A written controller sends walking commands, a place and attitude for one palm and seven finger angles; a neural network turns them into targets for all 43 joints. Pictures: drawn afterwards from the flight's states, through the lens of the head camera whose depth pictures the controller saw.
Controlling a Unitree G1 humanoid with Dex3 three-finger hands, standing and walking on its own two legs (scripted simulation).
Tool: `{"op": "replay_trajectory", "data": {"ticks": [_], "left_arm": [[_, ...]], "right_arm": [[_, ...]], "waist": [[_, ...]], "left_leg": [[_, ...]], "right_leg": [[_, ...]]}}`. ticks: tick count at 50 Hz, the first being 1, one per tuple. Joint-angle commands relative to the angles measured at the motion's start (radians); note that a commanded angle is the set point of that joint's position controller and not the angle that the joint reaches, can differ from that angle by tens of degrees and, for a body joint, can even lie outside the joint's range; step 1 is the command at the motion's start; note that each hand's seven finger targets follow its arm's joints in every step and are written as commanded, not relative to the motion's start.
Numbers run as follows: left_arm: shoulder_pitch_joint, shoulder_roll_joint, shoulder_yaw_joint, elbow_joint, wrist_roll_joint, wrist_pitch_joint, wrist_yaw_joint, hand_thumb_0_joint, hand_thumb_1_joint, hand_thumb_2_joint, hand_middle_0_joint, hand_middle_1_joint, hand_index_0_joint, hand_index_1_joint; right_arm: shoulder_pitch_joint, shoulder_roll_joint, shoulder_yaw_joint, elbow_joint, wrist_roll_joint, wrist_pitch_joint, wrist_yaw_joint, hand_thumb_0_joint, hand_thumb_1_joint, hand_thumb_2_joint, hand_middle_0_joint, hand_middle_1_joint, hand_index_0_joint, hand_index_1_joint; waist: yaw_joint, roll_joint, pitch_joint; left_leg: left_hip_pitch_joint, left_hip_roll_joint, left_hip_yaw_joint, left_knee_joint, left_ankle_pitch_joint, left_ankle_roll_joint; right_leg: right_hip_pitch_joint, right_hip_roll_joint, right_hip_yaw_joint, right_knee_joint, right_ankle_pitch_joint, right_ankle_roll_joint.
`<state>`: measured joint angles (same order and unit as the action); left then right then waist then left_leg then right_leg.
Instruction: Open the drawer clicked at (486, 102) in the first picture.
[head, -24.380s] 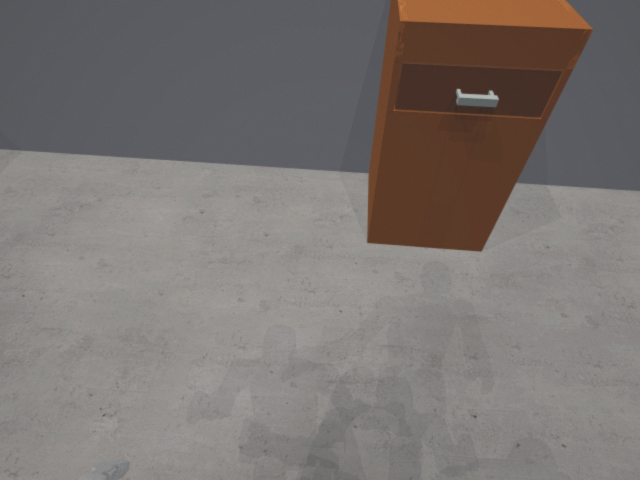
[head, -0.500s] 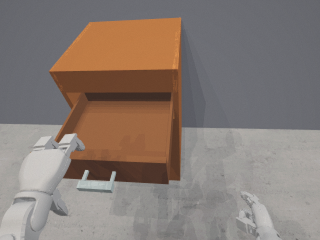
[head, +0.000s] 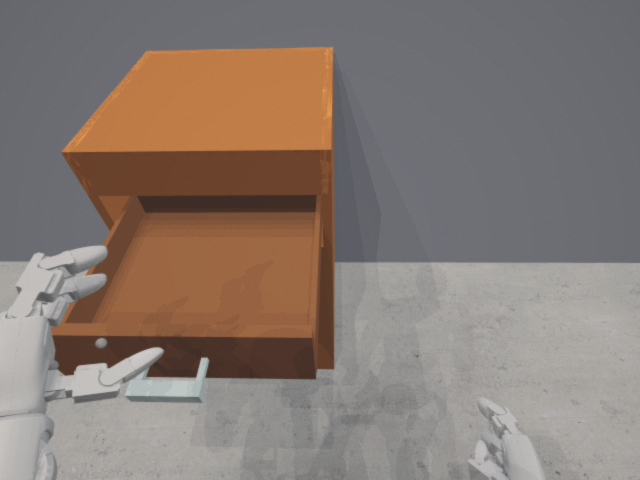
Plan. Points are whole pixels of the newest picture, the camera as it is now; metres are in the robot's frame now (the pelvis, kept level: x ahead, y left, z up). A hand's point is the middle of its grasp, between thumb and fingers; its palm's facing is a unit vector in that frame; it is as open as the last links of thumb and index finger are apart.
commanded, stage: draw the hand back to the body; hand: left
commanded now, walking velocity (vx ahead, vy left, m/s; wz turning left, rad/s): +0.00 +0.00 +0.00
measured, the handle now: (170, 377) +0.26 +0.27 -0.08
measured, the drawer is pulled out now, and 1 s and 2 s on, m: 0.30 0.30 0.30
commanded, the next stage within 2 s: step back with the hand held close in 0.54 s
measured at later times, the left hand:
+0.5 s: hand (74, 361) +0.17 +0.24 +0.16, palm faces +0.43 -0.80 -0.41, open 7.7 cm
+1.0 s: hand (60, 384) +0.16 +0.26 +0.14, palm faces +0.31 -0.80 -0.51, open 7.4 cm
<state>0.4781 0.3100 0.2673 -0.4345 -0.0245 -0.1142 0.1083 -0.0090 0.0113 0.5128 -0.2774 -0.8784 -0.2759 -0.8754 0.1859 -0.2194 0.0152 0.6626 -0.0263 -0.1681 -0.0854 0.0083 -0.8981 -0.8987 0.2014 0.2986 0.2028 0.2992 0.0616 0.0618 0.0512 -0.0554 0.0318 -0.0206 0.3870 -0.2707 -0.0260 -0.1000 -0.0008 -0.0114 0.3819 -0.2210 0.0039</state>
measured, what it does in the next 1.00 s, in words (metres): stands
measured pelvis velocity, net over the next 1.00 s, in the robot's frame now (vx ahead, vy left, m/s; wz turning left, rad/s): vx -0.04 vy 0.02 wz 0.02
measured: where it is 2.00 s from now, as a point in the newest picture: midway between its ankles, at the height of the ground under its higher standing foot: outside the picture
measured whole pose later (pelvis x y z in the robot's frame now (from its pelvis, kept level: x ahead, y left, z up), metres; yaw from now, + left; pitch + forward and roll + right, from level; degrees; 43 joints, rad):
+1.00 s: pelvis -0.04 +0.02 -0.01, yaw +1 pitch +2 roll +0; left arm 0.64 0.39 0.36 -0.58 -0.03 -0.18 0.12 0.01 0.89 0.89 -0.22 -0.31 -0.22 -0.30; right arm 0.15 -0.23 -0.03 0.54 -0.01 -0.06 -0.10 0.01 -0.90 -0.90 0.20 0.30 0.20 0.30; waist 0.00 0.01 0.05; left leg -0.28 0.00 -0.03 0.49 -0.25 0.00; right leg -0.30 -0.03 -0.02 0.45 -0.18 0.03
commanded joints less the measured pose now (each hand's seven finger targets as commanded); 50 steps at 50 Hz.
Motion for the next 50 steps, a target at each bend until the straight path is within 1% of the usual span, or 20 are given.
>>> {"op": "replay_trajectory", "data": {"ticks": [1, 5, 6, 9, 11, 13, 17, 19, 21, 25, 26, 29, 32, 33, 34, 35, 37, 41, 46, 50], "left_arm": [[-0.046, 0.173, 0.127, -0.225, -0.005, -0.073, 0.018, 0.0, 0.34, 0.66, -0.24, -0.66, -0.24, -0.66], [-0.035, 0.175, 0.138, -0.236, -0.007, -0.079, 0.02, 0.0, 0.48, 0.72, -0.23, -0.57, -0.23, -0.57], [-0.05, 0.186, 0.149, -0.237, -0.005, -0.078, 0.02, 0.0, 0.515, 0.735, -0.228, -0.548, -0.228, -0.548], [-0.02, 0.161, 0.138, -0.216, -0.01, -0.08, 0.019, 0.0, 0.62, 0.78, -0.22, -0.48, -0.22, -0.48], [-0.041, 0.188, 0.16, -0.248, -0.007, -0.082, 0.019, 0.0, 0.69, 0.81, -0.215, -0.435, -0.215, -0.435], [-0.035, 0.169, 0.144, -0.233, -0.01, -0.082, 0.018, 0.0, 0.76, 0.84, -0.21, -0.39, -0.21, -0.39], [-0.035, 0.158, 0.137, -0.199, -0.01, -0.077, 0.017, 0.0, 0.9, 0.9, -0.2, -0.3, -0.2, -0.3], [-0.031, 0.154, 0.136, -0.197, -0.012, -0.076, 0.015, 0.0, 0.9, 0.9, -0.2, -0.3, -0.2, -0.3], [-0.066, 0.179, 0.151, -0.228, -0.008, -0.076, 0.015, 0.0, 0.9, 0.9, -0.2, -0.3, -0.2, -0.3], [-0.057, 0.17, 0.142, -0.234, -0.01, -0.076, 0.016, 0.0, 0.9, 0.9, -0.2, -0.3, -0.2, -0.3], [-0.069, 0.178, 0.144, -0.247, -0.005, -0.078, 0.017, 0.0, 0.9, 0.9, -0.2, -0.3, -0.2, -0.3], [-0.043, 0.164, 0.139, -0.215, -0.011, -0.076, 0.019, 0.0, 0.9, 0.9, -0.2, -0.3, -0.2, -0.3], [-0.039, 0.166, 0.144, -0.219, -0.008, -0.08, 0.02, 0.0, 0.9, 0.9, -0.2, -0.3, -0.2, -0.3], [-0.098, 0.257, 0.241, -0.28, -0.012, -0.111, 0.017, 0.0, 0.9, 0.9, -0.2, -0.3, -0.2, -0.3], [-0.039, 0.213, 0.206, -0.226, -0.007, -0.118, 0.009, 0.0, 0.9, 0.9, -0.2, -0.3, -0.2, -0.3], [0.008, 0.189, 0.185, -0.225, -0.005, -0.123, 0.005, 0.0, 0.9, 0.9, -0.2, -0.3, -0.2, -0.3], [0.05, 0.194, 0.195, -0.252, -0.004, -0.14, 0.01, 0.0, 0.9, 0.9, -0.2, -0.3, -0.2, -0.3], [0.131, 0.201, 0.205, -0.3, -0.01, -0.141, 0.021, 0.0, 0.9, 0.9, -0.2, -0.3, -0.2, -0.3], [0.177, 0.228, 0.232, -0.357, -0.011, -0.133, 0.042, 0.0, 0.9, 0.9, -0.2, -0.3, -0.2, -0.3], [0.192, 0.212, 0.224, -0.376, -0.01, -0.132, 0.057, 0.0, 0.9, 0.9, -0.2, -0.3, -0.2, -0.3]], "right_arm": [[-0.145, -0.09, -0.037, -0.168, 0.001, -0.066, -0.011, 0.0, -0.9, -0.9, 0.2, 0.3, 0.2, 0.3], [-0.14, -0.087, -0.038, -0.168, 0.004, -0.062, -0.013, 0.0, -0.9, -0.9, 0.2, 0.3, 0.2, 0.3], [-0.147, -0.087, -0.039, -0.164, 0.004, -0.064, -0.015, 0.0, -0.9, -0.9, 0.2, 0.3, 0.2, 0.3], [-0.146, -0.082, -0.037, -0.164, 0.005, -0.064, -0.016, 0.0, -0.9, -0.9, 0.2, 0.3, 0.2, 0.3], [-0.15, -0.085, -0.04, -0.165, 0.005, -0.067, -0.016, 0.0, -0.9, -0.9, 0.2, 0.3, 0.2, 0.3], [-0.143, -0.081, -0.037, -0.169, 0.005, -0.067, -0.015, 0.0, -0.9, -0.9, 0.2, 0.3, 0.2, 0.3], [-0.144, -0.08, -0.036, -0.159, 0.003, -0.068, -0.018, 0.0, -0.9, -0.9, 0.2, 0.3, 0.2, 0.3], [-0.145, -0.08, -0.035, -0.164, 0.004, -0.065, -0.016, 0.0, -0.9, -0.9, 0.2, 0.3, 0.2, 0.3], [-0.15, -0.083, -0.034, -0.164, 0.002, -0.066, -0.017, 0.0, -0.9, -0.9, 0.2, 0.3, 0.2, 0.3], [-0.15, -0.078, -0.032, -0.171, 0.004, -0.068, -0.015, 0.0, -0.9, -0.9, 0.2, 0.3, 0.2, 0.3], [-0.157, -0.081, -0.033, -0.167, 0.004, -0.072, -0.017, 0.0, -0.9, -0.9, 0.2, 0.3, 0.2, 0.3], [-0.153, -0.077, -0.031, -0.166, 0.004, -0.071, -0.017, 0.0, -0.9, -0.9, 0.2, 0.3, 0.2, 0.3], [-0.148, -0.077, -0.033, -0.162, 0.004, -0.076, -0.018, 0.0, -0.9, -0.9, 0.2, 0.3, 0.2, 0.3], [-0.15, -0.121, -0.032, -0.21, 0.014, -0.038, -0.011, 0.0, -0.9, -0.9, 0.2, 0.3, 0.2, 0.3], [-0.154, -0.107, -0.035, -0.2, 0.015, -0.018, -0.007, 0.0, -0.9, -0.9, 0.2, 0.3, 0.2, 0.3], [-0.156, -0.107, -0.038, -0.211, 0.017, -0.008, -0.004, 0.0, -0.9, -0.9, 0.2, 0.3, 0.2, 0.3], [-0.149, -0.108, -0.041, -0.22, 0.013, 0.004, -0.007, 0.0, -0.9, -0.9, 0.2, 0.3, 0.2, 0.3], [-0.13, -0.121, -0.063, -0.25, 0.021, 0.028, -0.01, 0.0, -0.9, -0.9, 0.2, 0.3, 0.2, 0.3], [-0.114, -0.114, -0.079, -0.277, 0.017, 0.052, -0.02, 0.0, -0.9, -0.9, 0.2, 0.3, 0.2, 0.3], [-0.091, -0.112, -0.079, -0.292, 0.013, 0.053, -0.021, 0.0, -0.9, -0.9, 0.2, 0.3, 0.2, 0.3]], "waist": [[0.006, -0.013, -0.13], [0.007, -0.018, -0.144], [0.008, 0.013, -0.121], [0.006, -0.026, -0.101], [0.009, 0.005, -0.112], [0.005, -0.031, -0.1], [0.002, -0.011, -0.07], [0.006, -0.045, -0.082], [0.007, 0.003, -0.09], [0.008, -0.022, -0.1], [0.006, 0.021, -0.089], [0.008, -0.026, -0.075], [0.008, -0.002, -0.088], [-0.035, -0.039, 0.006], [-0.037, -0.109, -0.005], [-0.038, -0.11, -0.031], [-0.041, -0.05, -0.092], [-0.046, -0.034, -0.232], [-0.053, -0.037, -0.268], [-0.06, -0.016, -0.243]], "left_leg": [[-0.025, -0.02, 0.071, -0.029, 0.328, 0.028], [-0.026, -0.021, 0.069, -0.031, 0.324, 0.03], [-0.023, -0.025, 0.072, -0.029, 0.31, 0.028], [-0.034, -0.021, 0.069, -0.041, 0.284, 0.027], [-0.019, -0.025, 0.07, -0.036, 0.284, 0.028], [-0.034, -0.023, 0.062, -0.044, 0.27, 0.028], [-0.035, -0.024, 0.069, -0.049, 0.248, 0.026], [-0.038, -0.022, 0.062, -0.054, 0.236, 0.027], [-0.028, -0.027, 0.062, -0.05, 0.238, 0.028], [-0.032, -0.026, 0.057, -0.055, 0.225, 0.028], [-0.028, -0.027, 0.06, -0.052, 0.223, 0.024], [-0.042, -0.025, 0.055, -0.058, 0.199, 0.025], [-0.035, -0.026, 0.058, -0.056, 0.216, 0.024], [-0.142, -0.024, 0.033, -0.018, 0.133, 0.042], [-0.154, -0.028, 0.02, -0.003, 0.09, 0.044], [-0.152, -0.034, 0.026, 0.016, 0.078, 0.047], [-0.16, -0.032, 0.021, 0.019, 0.13, 0.045], [-0.146, -0.006, 0.013, 0.047, 0.361, 0.037], [-0.185, 0.026, -0.009, 0.07, 0.498, 0.027], [-0.278, 0.053, -0.042, 0.056, 0.392, 0.036]], "right_leg": [[0.067, 0.01, -0.044, -0.045, 0.261, -0.005], [0.074, 0.007, -0.043, -0.037, 0.258, -0.003], [0.055, 0.01, -0.038, -0.054, 0.247, -0.006], [0.051, 0.013, -0.047, -0.054, 0.213, -0.002], [0.046, 0.014, -0.036, -0.065, 0.215, -0.006], [0.049, 0.011, -0.043, -0.059, 0.199, -0.004], [0.033, 0.014, -0.042, -0.074, 0.179, -0.002], [0.041, 0.016, -0.044, -0.07, 0.158, -0.002], [0.039, 0.013, -0.033, -0.077, 0.164, -0.007], [0.047, 0.011, -0.036, -0.071, 0.148, -0.004], [0.037, 0.014, -0.032, -0.08, 0.143, -0.008], [0.036, 0.013, -0.04, -0.079, 0.117, -0.005], [0.044, 0.011, -0.039, -0.077, 0.137, -0.006], [-0.088, -0.026, 0.034, -0.121, 0.139, -0.002], [-0.104, -0.043, 0.033, -0.138, 0.088, -0.002], [-0.118, -0.055, 0.053, -0.145, 0.057, -0.006], [-0.08, -0.063, 0.039, -0.108, 0.127, -0.012], [0.008, -0.057, 0.006, -0.001, 0.359, -0.006], [0.024, -0.05, -0.013, 0.089, 0.455, -0.006], [0.009, -0.044, -0.013, 0.141, 0.336, -0.008]]}}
